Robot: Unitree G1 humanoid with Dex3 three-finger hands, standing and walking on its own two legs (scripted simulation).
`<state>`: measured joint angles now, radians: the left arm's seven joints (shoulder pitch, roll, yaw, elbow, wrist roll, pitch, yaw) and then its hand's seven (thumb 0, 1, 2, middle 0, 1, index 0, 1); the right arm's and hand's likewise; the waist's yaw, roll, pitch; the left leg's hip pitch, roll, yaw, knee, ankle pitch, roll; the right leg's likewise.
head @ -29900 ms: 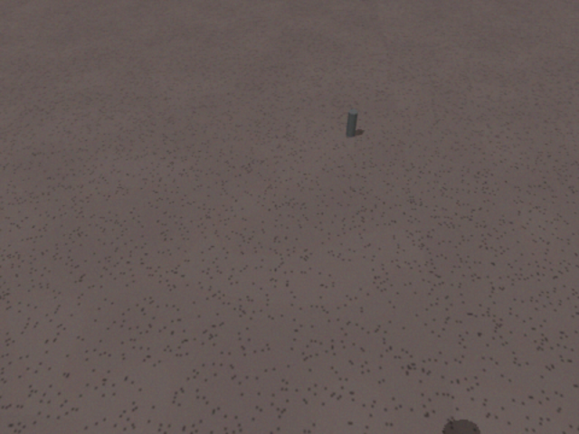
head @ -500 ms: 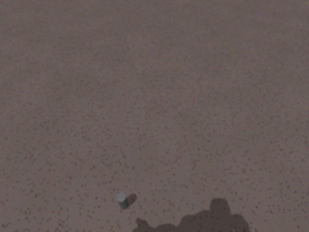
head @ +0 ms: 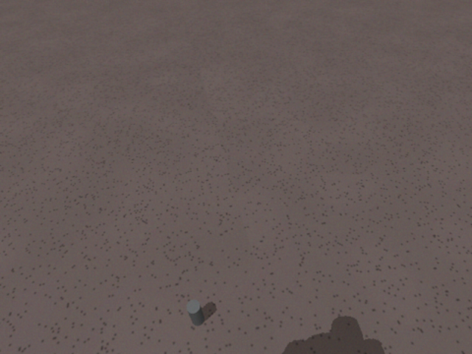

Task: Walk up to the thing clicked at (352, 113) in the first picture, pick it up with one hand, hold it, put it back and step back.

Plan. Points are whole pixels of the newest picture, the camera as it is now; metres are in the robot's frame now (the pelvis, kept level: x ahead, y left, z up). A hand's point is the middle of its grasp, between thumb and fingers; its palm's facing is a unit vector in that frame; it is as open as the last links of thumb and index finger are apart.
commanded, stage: stand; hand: left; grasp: from the side
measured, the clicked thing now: (195, 313) +0.42 +0.20 -0.70
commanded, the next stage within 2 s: step back in 1.36 s
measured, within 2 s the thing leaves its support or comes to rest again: neither
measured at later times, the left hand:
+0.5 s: hand out of the picture +0.07 +0.23 -0.16, palm faces -0.03 -0.94 -0.33, open 7.4 cm
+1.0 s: hand out of the picture +0.11 +0.23 -0.15, palm faces -0.02 -0.94 -0.34, open 7.4 cm
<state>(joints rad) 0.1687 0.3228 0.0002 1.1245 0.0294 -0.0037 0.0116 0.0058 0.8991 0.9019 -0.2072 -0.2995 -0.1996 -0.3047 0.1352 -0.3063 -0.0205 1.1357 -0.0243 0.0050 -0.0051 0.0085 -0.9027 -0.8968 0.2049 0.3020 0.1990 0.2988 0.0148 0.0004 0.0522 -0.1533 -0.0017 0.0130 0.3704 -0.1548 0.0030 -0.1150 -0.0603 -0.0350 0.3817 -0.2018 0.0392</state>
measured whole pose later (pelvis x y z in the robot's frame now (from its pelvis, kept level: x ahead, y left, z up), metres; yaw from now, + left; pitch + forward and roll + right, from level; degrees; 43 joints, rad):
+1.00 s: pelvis +0.03 -0.02 +0.00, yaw -1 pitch -2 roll +0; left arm 0.10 0.33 0.01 1.15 0.01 -0.01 0.00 0.00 0.90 0.90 -0.21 -0.30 -0.20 -0.30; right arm 0.09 -0.34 -0.01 1.16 -0.01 -0.01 -0.01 0.01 -0.90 -0.90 0.20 0.30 0.20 0.30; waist 0.00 0.01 0.05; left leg -0.11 0.03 0.02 0.31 -0.17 -0.02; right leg -0.07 -0.03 -0.03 0.32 -0.21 0.02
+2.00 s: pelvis -0.08 +0.02 -0.02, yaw -5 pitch -2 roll -1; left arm 0.11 0.38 0.07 0.88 0.01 0.06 0.00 0.01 0.90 0.90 -0.21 -0.30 -0.20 -0.30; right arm 0.12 -0.36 -0.04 0.87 -0.03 0.03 -0.01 0.01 -0.90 -0.90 0.21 0.30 0.20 0.30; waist -0.02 -0.02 0.21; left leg -0.38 0.02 0.04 0.64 -0.23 0.03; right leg -0.32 0.03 0.08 0.83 -0.49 0.02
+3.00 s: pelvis -0.37 +0.01 -0.02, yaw -1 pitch -2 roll +1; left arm 0.14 0.36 0.07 0.78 0.04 0.05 0.01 0.01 0.90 0.90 -0.21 -0.30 -0.20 -0.30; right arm 0.21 -0.41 -0.05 0.87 -0.01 0.05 -0.02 0.01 -0.90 -0.90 0.20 0.30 0.20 0.30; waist 0.01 0.01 0.17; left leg -0.35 -0.07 -0.08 0.92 -0.52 -0.01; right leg -0.37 -0.03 0.01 0.66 -0.26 0.00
